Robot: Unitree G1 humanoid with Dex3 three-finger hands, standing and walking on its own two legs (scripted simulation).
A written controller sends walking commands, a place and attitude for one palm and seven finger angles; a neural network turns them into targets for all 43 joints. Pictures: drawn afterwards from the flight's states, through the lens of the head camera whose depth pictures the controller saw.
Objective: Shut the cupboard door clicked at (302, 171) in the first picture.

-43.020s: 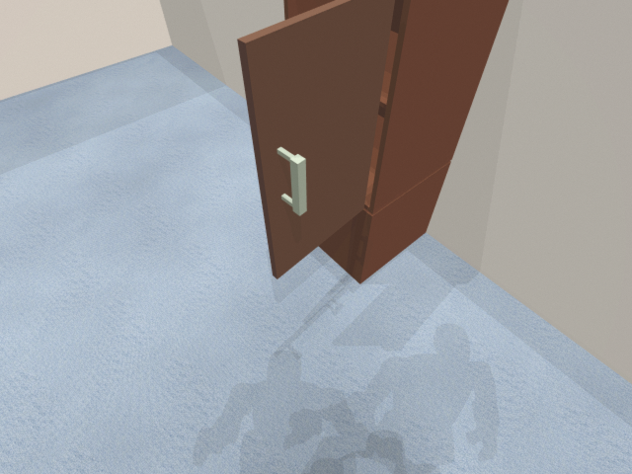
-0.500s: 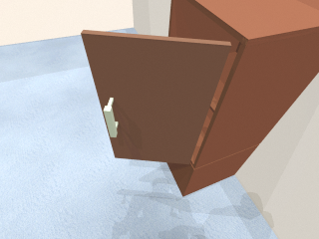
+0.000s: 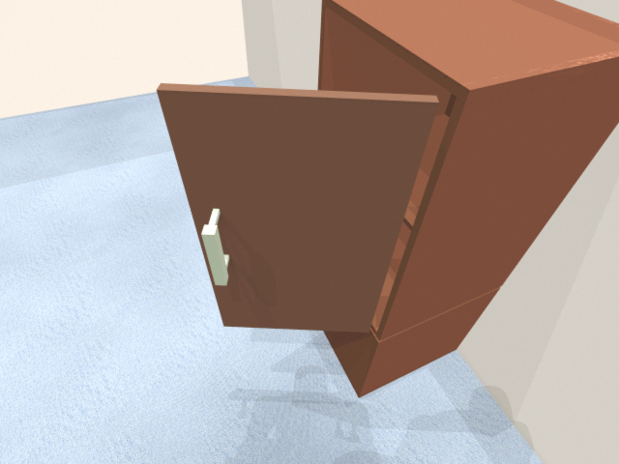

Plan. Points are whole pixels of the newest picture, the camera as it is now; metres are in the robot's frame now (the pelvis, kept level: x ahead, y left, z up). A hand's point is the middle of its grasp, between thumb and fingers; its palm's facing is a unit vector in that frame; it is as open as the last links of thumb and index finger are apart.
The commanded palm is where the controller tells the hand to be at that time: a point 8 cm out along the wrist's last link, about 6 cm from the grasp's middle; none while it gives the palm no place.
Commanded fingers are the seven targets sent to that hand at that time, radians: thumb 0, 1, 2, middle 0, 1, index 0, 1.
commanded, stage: come to a stop and stand still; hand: left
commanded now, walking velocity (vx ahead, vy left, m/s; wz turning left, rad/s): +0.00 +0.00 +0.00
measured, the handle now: (218, 248) +0.45 +0.18 -0.01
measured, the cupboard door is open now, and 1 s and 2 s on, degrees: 63 63 63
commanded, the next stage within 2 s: look again from close up in 0.04 s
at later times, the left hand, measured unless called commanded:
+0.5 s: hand out of the picture -0.02 +0.19 -0.17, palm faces +0.01 -0.98 -0.18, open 7.4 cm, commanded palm none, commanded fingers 0.00 0.90 0.90 -0.20 -0.30 -0.20 -0.30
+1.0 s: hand (161, 420) +0.17 +0.19 +0.00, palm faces +0.10 -0.99 +0.02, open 6.8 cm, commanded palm +0.08 +0.24 -0.06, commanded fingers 0.00 0.90 0.90 -0.46 -0.58 -0.46 -0.58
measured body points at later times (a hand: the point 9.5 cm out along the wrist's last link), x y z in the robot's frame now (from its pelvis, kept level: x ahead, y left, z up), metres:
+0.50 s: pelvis -0.03 +0.02 +0.01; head -0.03 +0.04 +0.46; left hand -0.02 +0.24 -0.16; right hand -0.02 -0.20 -0.15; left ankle -0.05 +0.09 -0.73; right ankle +0.02 -0.12 -0.73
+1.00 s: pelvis -0.05 +0.02 -0.04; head -0.03 +0.03 +0.41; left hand +0.16 +0.24 +0.00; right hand +0.09 -0.24 -0.11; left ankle -0.05 +0.09 -0.73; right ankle +0.02 -0.10 -0.73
